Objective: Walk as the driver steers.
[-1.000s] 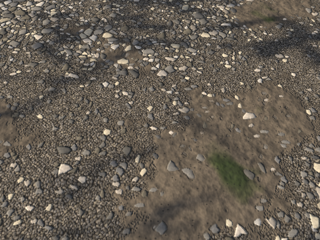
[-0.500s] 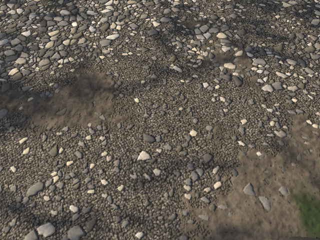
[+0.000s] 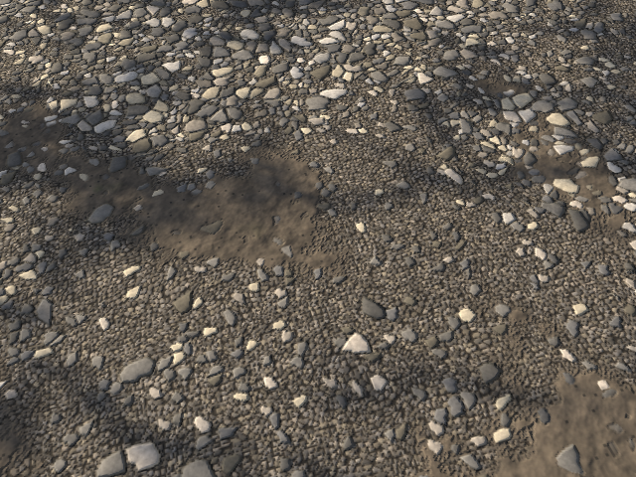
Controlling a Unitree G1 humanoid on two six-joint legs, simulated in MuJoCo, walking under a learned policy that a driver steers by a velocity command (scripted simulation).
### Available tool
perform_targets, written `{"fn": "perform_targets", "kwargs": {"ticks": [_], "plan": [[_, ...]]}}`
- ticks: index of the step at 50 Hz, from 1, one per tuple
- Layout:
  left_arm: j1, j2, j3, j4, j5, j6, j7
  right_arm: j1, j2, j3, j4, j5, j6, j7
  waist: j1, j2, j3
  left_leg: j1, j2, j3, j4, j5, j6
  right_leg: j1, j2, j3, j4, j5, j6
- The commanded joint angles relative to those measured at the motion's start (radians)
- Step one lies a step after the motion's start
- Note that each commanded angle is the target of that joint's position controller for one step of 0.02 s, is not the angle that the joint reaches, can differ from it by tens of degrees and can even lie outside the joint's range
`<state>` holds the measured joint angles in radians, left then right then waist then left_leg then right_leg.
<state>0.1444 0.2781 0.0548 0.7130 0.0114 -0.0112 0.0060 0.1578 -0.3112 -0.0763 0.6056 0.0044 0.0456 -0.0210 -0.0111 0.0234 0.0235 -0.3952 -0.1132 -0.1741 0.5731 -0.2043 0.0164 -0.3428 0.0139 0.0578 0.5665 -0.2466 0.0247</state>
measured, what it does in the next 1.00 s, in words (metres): steps on the spot: left foot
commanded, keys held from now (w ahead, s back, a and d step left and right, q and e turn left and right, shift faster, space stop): no key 1.00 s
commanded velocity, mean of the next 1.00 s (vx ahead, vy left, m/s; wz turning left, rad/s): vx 0.00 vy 0.00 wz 0.08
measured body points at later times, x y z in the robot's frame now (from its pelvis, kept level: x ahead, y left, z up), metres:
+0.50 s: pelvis +0.00 +0.01 +0.01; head +0.01 +0.02 +0.46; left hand +0.12 +0.27 -0.11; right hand +0.15 -0.24 -0.10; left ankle -0.02 +0.14 -0.73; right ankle +0.02 -0.13 -0.73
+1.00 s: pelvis +0.00 +0.02 +0.01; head +0.01 +0.02 +0.46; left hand +0.06 +0.29 -0.13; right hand +0.10 -0.23 -0.12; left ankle -0.02 +0.14 -0.73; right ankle +0.02 -0.13 -0.73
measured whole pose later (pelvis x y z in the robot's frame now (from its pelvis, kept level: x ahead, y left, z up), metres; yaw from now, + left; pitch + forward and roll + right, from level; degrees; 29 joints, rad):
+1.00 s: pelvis +0.00 +0.02 +0.01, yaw +2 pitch -2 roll +0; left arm 0.21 0.23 0.04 0.98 0.00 0.01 0.04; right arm 0.25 -0.22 -0.03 0.86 -0.01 0.00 -0.03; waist 0.02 0.00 0.04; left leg -0.17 -0.02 -0.05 0.52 -0.31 0.00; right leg -0.22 -0.03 0.04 0.51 -0.26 0.05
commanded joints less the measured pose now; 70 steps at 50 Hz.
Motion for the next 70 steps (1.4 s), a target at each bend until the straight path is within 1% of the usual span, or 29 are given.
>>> {"fn": "perform_targets", "kwargs": {"ticks": [1, 2, 3, 4, 5, 6, 8, 10, 12, 14, 15, 16, 17, 18, 19, 21, 26, 35, 58, 59, 60, 62, 63, 64, 65, 67, 68, 69, 70], "plan": [[0.013, 0.209, 0.047, -0.059, 0.044, -0.013, -0.001, 0.040, -0.058, -0.011, -0.083, -0.002, -0.020, -0.003, -0.047, -0.281, -0.085, -0.100, -0.001, 0.016, 0.128, -0.308, 0.005, 0.144, -0.334, 0.366, -0.264, 0.237, -0.220], [-0.013, 0.150, 0.034, -0.084, 0.044, -0.019, 0.001, 0.016, -0.132, -0.030, -0.074, -0.016, -0.029, -0.008, -0.002, -0.264, -0.081, -0.088, 0.038, 0.005, 0.318, -0.400, -0.041, 0.098, -0.388, 0.431, -0.288, 0.239, -0.306], [-0.024, 0.141, 0.032, -0.087, 0.030, -0.021, 0.006, 0.013, -0.166, -0.047, -0.060, -0.003, -0.028, -0.007, 0.001, -0.211, -0.069, -0.113, 0.035, 0.002, 0.438, -0.378, -0.057, 0.109, -0.359, 0.385, -0.273, 0.245, -0.303], [-0.039, 0.141, 0.032, -0.085, 0.015, -0.021, 0.009, 0.036, -0.150, -0.049, -0.034, 0.001, -0.021, -0.011, -0.009, -0.164, -0.065, -0.125, 0.038, 0.000, 0.494, -0.347, -0.075, 0.126, -0.311, 0.317, -0.253, 0.245, -0.269], [-0.050, 0.130, 0.029, -0.081, -0.001, -0.022, 0.011, 0.044, -0.129, -0.045, -0.025, -0.003, -0.013, -0.014, -0.009, -0.153, -0.057, -0.144, 0.046, -0.008, 0.517, -0.309, -0.089, 0.150, -0.289, 0.279, -0.235, 0.274, -0.247], [-0.050, 0.108, 0.020, -0.076, -0.006, -0.021, 0.013, 0.050, -0.092, -0.035, -0.014, -0.001, -0.007, -0.014, -0.011, -0.143, -0.059, -0.125, 0.051, -0.004, 0.507, -0.288, -0.101, 0.156, -0.263, 0.230, -0.221, 0.339, -0.236], [-0.051, 0.086, 0.013, -0.066, -0.003, -0.010, 0.012, 0.042, -0.034, -0.013, -0.012, 0.001, -0.005, -0.010, -0.010, -0.168, -0.076, -0.059, 0.076, 0.065, 0.363, -0.263, -0.117, 0.178, -0.209, 0.143, -0.199, 0.404, -0.217], [-0.023, 0.094, 0.017, -0.053, -0.003, 0.002, 0.011, -0.004, 0.001, 0.005, -0.021, 0.001, -0.010, -0.004, 0.025, -0.211, -0.097, 0.027, 0.100, 0.121, 0.176, -0.267, -0.121, 0.207, -0.191, 0.117, -0.177, 0.442, -0.215], [0.009, 0.115, 0.022, -0.040, -0.011, 0.012, 0.010, 0.007, -0.019, -0.002, -0.008, 0.011, -0.011, -0.001, 0.032, -0.220, -0.108, 0.099, 0.095, 0.149, -0.003, -0.177, -0.113, 0.231, -0.199, 0.136, -0.152, 0.448, -0.221], [0.037, 0.103, 0.015, -0.025, -0.024, 0.008, 0.008, 0.042, -0.034, -0.003, 0.019, 0.001, -0.013, 0.001, 0.014, -0.188, -0.095, 0.237, 0.099, 0.142, -0.245, 0.063, -0.074, 0.184, -0.183, 0.134, -0.143, 0.397, -0.173], [0.060, 0.092, 0.009, -0.019, -0.014, -0.005, 0.002, 0.045, -0.077, -0.008, 0.009, -0.010, -0.013, -0.004, 0.026, -0.127, -0.113, 0.326, 0.162, 0.070, -0.231, 0.187, -0.044, 0.126, -0.169, 0.123, -0.136, 0.314, -0.118], [0.081, 0.082, 0.004, -0.024, 0.011, -0.024, -0.010, 0.048, -0.142, -0.020, 0.005, -0.017, -0.010, -0.012, 0.066, 0.016, -0.133, 0.373, 0.235, 0.011, -0.141, 0.370, 0.001, 0.071, -0.107, 0.055, -0.099, 0.206, -0.070], [0.068, 0.052, -0.004, -0.017, 0.014, -0.031, -0.011, 0.031, -0.097, -0.013, 0.026, -0.020, -0.011, -0.003, 0.065, 0.117, -0.138, 0.264, 0.223, 0.017, -0.135, 0.188, 0.046, 0.136, -0.058, -0.010, -0.122, 0.077, -0.021], [0.008, 0.085, 0.000, -0.012, 0.015, -0.029, -0.010, 0.014, -0.050, -0.003, 0.015, -0.022, -0.017, 0.007, 0.030, 0.066, -0.093, 0.218, 0.197, 0.021, -0.156, 0.090, 0.043, 0.146, -0.050, -0.020, -0.100, 0.070, 0.004], [-0.015, 0.081, 0.002, -0.012, 0.011, -0.025, -0.007, 0.019, -0.036, 0.003, 0.026, -0.029, -0.023, 0.007, 0.025, 0.047, -0.077, 0.192, 0.191, 0.025, -0.166, 0.052, 0.029, 0.150, -0.050, -0.023, -0.093, 0.086, 0.004], [-0.005, 0.076, 0.002, -0.004, 0.004, -0.011, 0.001, 0.024, -0.046, 0.003, 0.034, -0.024, -0.037, 0.006, 0.027, 0.046, -0.032, 0.161, 0.177, 0.035, -0.165, 0.059, 0.012, 0.143, -0.052, -0.019, -0.091, 0.118, -0.004], [0.017, 0.066, 0.003, 0.034, 0.001, -0.004, 0.011, 0.046, -0.030, 0.013, 0.054, -0.020, -0.048, -0.001, 0.028, 0.027, -0.011, 0.137, 0.167, 0.040, -0.162, 0.037, 0.007, 0.152, -0.053, -0.017, -0.094, 0.117, 0.000], [0.040, 0.074, 0.008, 0.112, -0.005, 0.001, 0.025, 0.069, -0.016, 0.019, 0.101, -0.017, -0.058, -0.003, 0.027, -0.010, -0.014, 0.149, 0.150, 0.057, -0.156, 0.057, 0.007, 0.167, -0.056, -0.015, -0.099, 0.138, 0.013], [0.086, 0.053, 0.004, 0.304, -0.011, 0.016, 0.046, 0.134, -0.002, 0.030, 0.295, -0.009, -0.062, -0.015, 0.028, -0.019, 0.019, 0.157, 0.121, 0.100, -0.178, 0.059, -0.004, 0.171, -0.046, -0.027, -0.129, 0.134, 0.006], [0.104, 0.041, 0.001, 0.318, -0.012, 0.017, 0.047, 0.153, 0.002, 0.031, 0.311, -0.008, -0.060, -0.017, 0.028, -0.010, -0.002, 0.165, 0.113, 0.105, -0.190, -0.049, 0.000, 0.177, -0.030, -0.046, -0.124, 0.041, 0.004], [0.107, 0.040, 0.002, 0.325, -0.018, 0.018, 0.048, 0.159, -0.014, 0.025, 0.318, -0.002, -0.055, -0.020, 0.022, 0.005, 0.013, 0.152, 0.108, 0.097, -0.202, -0.241, 0.019, 0.149, 0.000, -0.077, -0.088, -0.109, -0.005], [0.078, 0.037, 0.002, 0.309, -0.023, 0.008, 0.047, 0.173, -0.057, 0.013, 0.315, 0.009, -0.055, -0.023, 0.002, 0.066, 0.092, 0.096, 0.175, -0.013, -0.275, -0.579, 0.083, 0.022, 0.027, -0.105, 0.005, -0.319, -0.025], [0.054, 0.020, -0.002, 0.293, -0.026, -0.009, 0.041, 0.203, -0.083, 0.006, 0.320, 0.014, -0.064, -0.021, -0.013, 0.123, 0.120, 0.105, 0.252, -0.125, -0.337, -0.664, 0.128, -0.042, 0.030, -0.120, 0.088, -0.289, -0.030], [0.046, -0.003, -0.008, 0.283, -0.030, -0.028, 0.031, 0.214, -0.112, -0.004, 0.326, 0.020, -0.074, -0.019, -0.016, 0.181, 0.138, 0.099, 0.337, -0.247, -0.391, -0.689, 0.179, -0.068, 0.013, -0.110, 0.181, -0.218, -0.039], [0.045, 0.003, -0.007, 0.278, -0.035, -0.046, 0.020, 0.201, -0.112, -0.006, 0.323, 0.024, -0.084, -0.018, -0.010, 0.182, 0.160, 0.081, 0.383, -0.309, -0.418, -0.659, 0.211, -0.087, -0.020, -0.077, 0.221, -0.203, -0.059], [0.096, -0.002, -0.008, 0.288, -0.048, -0.072, 0.001, 0.122, -0.090, 0.001, 0.301, 0.030, -0.093, -0.012, 0.044, 0.160, 0.167, 0.058, 0.368, -0.251, -0.382, -0.542, 0.189, -0.011, -0.042, -0.071, 0.085, -0.224, -0.102], [0.187, -0.002, -0.004, 0.328, -0.047, -0.081, -0.003, 0.066, -0.078, 0.005, 0.286, 0.036, -0.090, -0.008, 0.094, 0.128, 0.142, -0.010, 0.306, -0.153, -0.325, -0.461, 0.147, 0.165, -0.021, -0.096, -0.065, -0.133, -0.111], [0.273, 0.018, 0.008, 0.371, -0.035, -0.082, -0.006, 0.043, -0.054, 0.012, 0.274, 0.030, -0.092, -0.007, 0.118, 0.064, 0.105, -0.062, 0.228, -0.050, -0.200, -0.336, 0.105, 0.306, -0.008, -0.073, -0.115, -0.046, -0.096], [0.395, 0.090, 0.028, 0.397, -0.028, -0.084, -0.003, 0.027, 0.014, 0.031, 0.257, 0.019, -0.101, -0.004, 0.150, -0.147, 0.044, -0.169, 0.115, 0.115, 0.113, -0.222, 0.036, 0.437, -0.174, 0.202, -0.250, -0.172, -0.144]]}}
